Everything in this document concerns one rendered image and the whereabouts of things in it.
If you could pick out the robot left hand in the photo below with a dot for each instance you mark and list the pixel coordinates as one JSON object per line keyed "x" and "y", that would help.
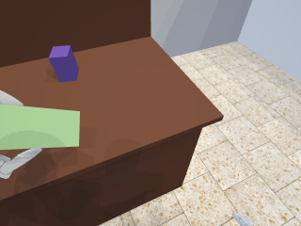
{"x": 7, "y": 166}

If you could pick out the table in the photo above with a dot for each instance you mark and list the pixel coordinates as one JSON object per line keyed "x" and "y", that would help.
{"x": 140, "y": 115}

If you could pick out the robot right hand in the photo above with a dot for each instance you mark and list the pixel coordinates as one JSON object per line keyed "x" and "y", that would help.
{"x": 242, "y": 221}

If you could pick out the sponge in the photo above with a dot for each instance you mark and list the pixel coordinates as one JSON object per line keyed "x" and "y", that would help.
{"x": 29, "y": 127}

